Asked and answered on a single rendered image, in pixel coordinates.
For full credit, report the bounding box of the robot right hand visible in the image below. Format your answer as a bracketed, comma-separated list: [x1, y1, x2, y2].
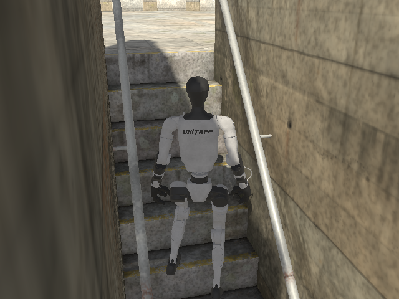
[231, 183, 251, 204]

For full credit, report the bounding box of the robot left hand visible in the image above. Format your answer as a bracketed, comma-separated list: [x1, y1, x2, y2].
[151, 185, 170, 205]

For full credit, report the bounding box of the right robot shin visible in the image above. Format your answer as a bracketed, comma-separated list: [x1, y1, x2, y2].
[212, 229, 225, 288]

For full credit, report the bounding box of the robot left upper arm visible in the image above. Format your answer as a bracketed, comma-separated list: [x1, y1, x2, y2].
[156, 116, 180, 165]

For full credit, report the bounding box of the right robot thigh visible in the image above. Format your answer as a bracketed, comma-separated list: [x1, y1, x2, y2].
[211, 184, 229, 244]

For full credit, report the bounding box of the left robot forearm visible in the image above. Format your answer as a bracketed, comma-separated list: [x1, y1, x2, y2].
[151, 152, 166, 188]

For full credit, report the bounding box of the right robot forearm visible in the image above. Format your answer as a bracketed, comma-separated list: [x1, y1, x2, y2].
[231, 152, 248, 189]

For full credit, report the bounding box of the robot right upper arm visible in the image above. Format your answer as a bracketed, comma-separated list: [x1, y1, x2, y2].
[217, 115, 240, 166]

